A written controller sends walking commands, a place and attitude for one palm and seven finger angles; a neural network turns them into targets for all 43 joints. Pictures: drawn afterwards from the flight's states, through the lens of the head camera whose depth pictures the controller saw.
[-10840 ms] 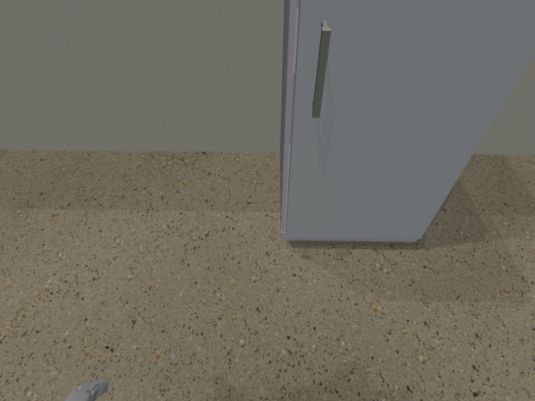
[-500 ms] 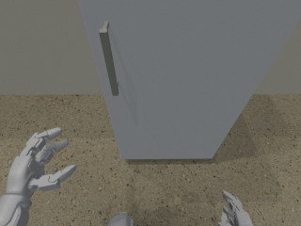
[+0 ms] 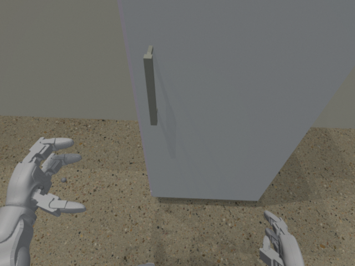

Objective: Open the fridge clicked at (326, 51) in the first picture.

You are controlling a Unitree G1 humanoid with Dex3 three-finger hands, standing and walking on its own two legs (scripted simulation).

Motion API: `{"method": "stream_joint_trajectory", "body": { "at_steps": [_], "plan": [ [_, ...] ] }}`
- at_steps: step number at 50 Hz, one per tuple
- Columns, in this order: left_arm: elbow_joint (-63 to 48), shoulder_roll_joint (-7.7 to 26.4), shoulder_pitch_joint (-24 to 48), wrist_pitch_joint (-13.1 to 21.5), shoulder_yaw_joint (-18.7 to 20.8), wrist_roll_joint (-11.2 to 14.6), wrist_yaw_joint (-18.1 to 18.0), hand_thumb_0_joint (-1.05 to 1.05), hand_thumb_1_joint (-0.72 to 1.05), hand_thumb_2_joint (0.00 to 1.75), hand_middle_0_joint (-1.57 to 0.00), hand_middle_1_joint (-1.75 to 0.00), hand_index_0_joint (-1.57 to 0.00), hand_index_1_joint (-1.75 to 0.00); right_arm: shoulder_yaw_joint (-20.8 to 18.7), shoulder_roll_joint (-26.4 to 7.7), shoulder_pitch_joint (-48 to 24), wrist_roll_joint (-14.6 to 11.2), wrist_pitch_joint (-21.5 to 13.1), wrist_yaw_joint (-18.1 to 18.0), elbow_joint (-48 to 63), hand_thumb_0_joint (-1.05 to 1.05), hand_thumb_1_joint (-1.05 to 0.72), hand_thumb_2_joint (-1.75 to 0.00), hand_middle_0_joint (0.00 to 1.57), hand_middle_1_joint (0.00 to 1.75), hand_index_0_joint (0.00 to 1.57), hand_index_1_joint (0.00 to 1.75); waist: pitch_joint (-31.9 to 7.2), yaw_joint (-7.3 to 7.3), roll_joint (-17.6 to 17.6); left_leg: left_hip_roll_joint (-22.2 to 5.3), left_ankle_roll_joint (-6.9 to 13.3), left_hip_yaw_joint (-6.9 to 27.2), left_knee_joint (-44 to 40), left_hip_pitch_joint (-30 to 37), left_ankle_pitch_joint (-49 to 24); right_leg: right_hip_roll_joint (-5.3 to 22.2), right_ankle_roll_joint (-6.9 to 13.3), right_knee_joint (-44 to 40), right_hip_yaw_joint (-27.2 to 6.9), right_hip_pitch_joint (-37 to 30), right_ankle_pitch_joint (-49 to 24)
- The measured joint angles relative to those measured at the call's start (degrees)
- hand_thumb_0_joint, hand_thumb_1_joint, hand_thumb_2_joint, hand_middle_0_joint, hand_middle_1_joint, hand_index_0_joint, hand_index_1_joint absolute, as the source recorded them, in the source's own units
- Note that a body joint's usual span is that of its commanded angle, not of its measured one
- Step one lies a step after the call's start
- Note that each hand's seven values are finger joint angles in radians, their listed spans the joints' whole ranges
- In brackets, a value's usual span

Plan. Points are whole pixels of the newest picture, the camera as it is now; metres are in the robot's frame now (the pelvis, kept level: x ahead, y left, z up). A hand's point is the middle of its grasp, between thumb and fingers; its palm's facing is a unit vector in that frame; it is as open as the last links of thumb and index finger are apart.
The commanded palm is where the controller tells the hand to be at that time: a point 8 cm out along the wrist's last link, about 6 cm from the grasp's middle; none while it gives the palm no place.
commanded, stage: raise the hand to about handle height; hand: left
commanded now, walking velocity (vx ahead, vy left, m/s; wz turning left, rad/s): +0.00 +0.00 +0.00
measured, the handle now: (152, 89) +0.53 +0.13 +0.11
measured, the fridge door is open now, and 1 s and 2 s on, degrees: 0 0 0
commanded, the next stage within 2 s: move the hooked fingers beside the handle in 0.84 s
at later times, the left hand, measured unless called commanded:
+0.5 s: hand (57, 154) +0.28 +0.26 +0.14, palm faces +0.09 -1.00 -0.02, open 14.0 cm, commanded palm +0.24 +0.31 +0.14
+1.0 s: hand (65, 156) +0.27 +0.25 +0.14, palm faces +0.10 -0.99 -0.03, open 14.0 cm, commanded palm +0.25 +0.29 +0.14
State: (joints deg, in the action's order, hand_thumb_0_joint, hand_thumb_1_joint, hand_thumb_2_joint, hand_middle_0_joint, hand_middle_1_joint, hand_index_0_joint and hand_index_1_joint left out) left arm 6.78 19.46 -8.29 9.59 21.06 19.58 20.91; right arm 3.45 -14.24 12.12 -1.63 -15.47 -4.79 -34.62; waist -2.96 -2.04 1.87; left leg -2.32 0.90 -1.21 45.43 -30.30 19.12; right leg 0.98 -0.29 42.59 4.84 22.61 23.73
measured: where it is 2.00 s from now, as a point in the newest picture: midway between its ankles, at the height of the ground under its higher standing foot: outside the picture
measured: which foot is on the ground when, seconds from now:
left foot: down 0.00-1.00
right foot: down 0.00-1.00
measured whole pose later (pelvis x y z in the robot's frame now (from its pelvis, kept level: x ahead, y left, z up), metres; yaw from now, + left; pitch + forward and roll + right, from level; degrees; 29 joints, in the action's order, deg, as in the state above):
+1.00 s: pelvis +0.00 -0.02 +0.02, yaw -1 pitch +0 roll +0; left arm 16.8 21.4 2.7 4.1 24.7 19.0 23.5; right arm 3.4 -15.4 13.5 -2.7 -15.0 -6.5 -36.8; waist -1.0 -2.3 3.0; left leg -2.8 -0.6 -2.2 34.5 -20.2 13.9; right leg 0.1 1.1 34.5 3.9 14.5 19.6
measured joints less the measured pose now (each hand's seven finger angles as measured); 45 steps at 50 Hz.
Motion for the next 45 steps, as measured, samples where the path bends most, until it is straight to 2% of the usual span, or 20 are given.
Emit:
{"method": "stream_joint_trajectory", "body": {
  "at_steps": [10, 19, 24, 31, 36, 45],
  "plan": [
    [3.9, 1.7, 6.0, -3.8, 1.8, -0.5, 1.4, -0.01, -0.48, 0.31, -0.29, -1.18, -0.3, -1.19, 1.3, 0.2, 0.5, -0.4, 0.9, -0.8, -1.2, 0.01, -0.9, -0.9, 0.2, 0.3, 0.21, 0.3, 1.0, -0.58, 0.6, 0.2, 0.0, -0.2, -4.7, 4.8, -2.3, 0.0, 0.0, -4.6, -0.1, -4.6, -2.3],
    [8.0, 3.7, 10.9, -6.3, 3.7, -0.8, 2.5, -0.02, -0.49, 0.3, -0.3, -1.19, -0.3, -1.2, 1.1, -0.8, 1.5, -0.9, 0.9, -1.7, -2.3, 0.01, -0.9, -0.9, 0.2, 0.3, 0.21, 0.3, 2.1, -0.16, 0.9, 0.1, -0.4, -0.5, -8.8, 8.3, -4.3, -0.3, 0.5, -8.0, -0.3, -7.6, -4.1],
    [10.2, 4.0, 11.6, -6.9, 4.2, 0.0, 3.5, -0.02, -0.49, 0.3, -0.3, -1.19, -0.3, -1.2, 0.6, -1.4, 1.9, -1.2, 0.8, -1.4, -2.3, 0.01, -0.9, -0.9, 0.2, 0.3, 0.2, 0.3, 1.7, 0.13, 0.8, -0.2, -0.7, -0.8, -9.9, 9.0, -4.8, -0.6, 0.7, -8.6, -0.7, -7.8, -4.4],
    [8.9, 2.2, 10.0, -6.3, 3.8, -1.1, 2.3, -0.02, -0.5, 0.3, -0.3, -1.2, -0.3, -1.2, -0.3, -1.9, 2.0, -1.0, 0.7, -1.2, -2.0, 0.01, -0.9, -0.9, 0.2, 0.3, 0.2, 0.3, 2.2, 0.3, 0.7, -0.5, -1.0, -1.1, -10.2, 9.5, -4.8, -0.8, 1.0, -8.3, -1.0, -7.9, -4.3],
    [8.9, 1.9, 10.1, -5.2, 4.2, -0.9, 2.0, -0.02, -0.5, 0.3, -0.3, -1.2, -0.3, -1.2, -0.4, -1.6, 1.9, -0.9, 0.7, -1.4, -2.2, 0.01, -0.9, -0.9, 0.2, 0.3, 0.2, 0.3, 2.2, 0.12, 0.6, -0.6, -1.3, -1.1, -10.5, 9.9, -4.9, -1.0, 1.2, -8.3, -1.0, -8.1, -4.1],
    [9.8, 2.1, 10.6, -5.6, 3.8, -0.7, 2.8, -0.02, -0.5, 0.3, -0.3, -1.2, -0.3, -1.2, -0.1, -1.2, 1.5, -1.0, 0.6, -1.7, -2.2, 0.01, -0.9, -0.9, 0.2, 0.3, 0.2, 0.3, 2.0, -0.17, 1.1, -0.6, -1.5, -1.0, -10.8, 10.1, -5.1, -1.0, 1.4, -8.2, -0.9, -8.2, -4.1]
  ]
}}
